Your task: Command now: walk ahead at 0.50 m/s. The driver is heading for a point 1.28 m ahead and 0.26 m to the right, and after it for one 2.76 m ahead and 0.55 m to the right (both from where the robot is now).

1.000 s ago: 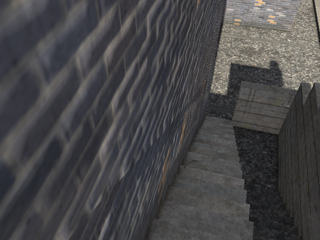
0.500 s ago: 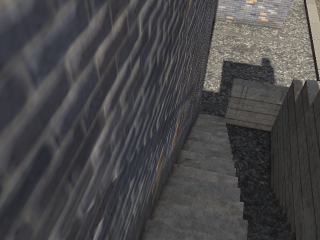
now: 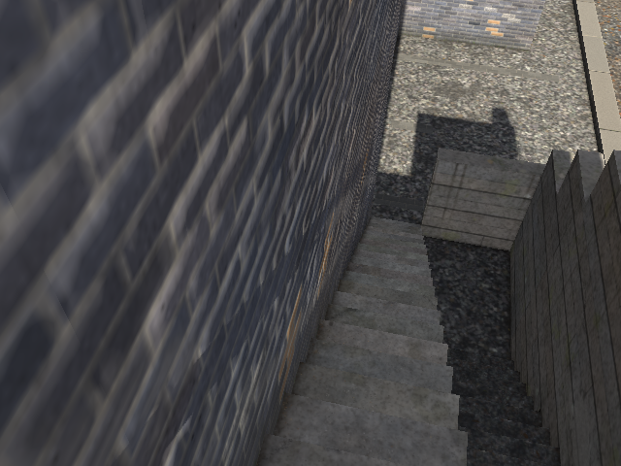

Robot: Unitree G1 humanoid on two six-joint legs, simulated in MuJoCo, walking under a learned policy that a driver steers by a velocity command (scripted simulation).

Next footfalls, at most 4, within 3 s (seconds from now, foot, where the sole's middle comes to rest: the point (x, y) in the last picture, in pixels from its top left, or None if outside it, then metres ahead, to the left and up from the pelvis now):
0.16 left None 0.09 0.13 -0.73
0.48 right None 0.17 -0.14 -0.92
1.08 left None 0.44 0.04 -1.12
1.52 right None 0.64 -0.23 -1.31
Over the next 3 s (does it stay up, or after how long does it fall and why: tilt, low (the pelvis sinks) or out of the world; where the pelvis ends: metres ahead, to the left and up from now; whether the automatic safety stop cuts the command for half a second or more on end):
stays up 0.97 -0.22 -0.84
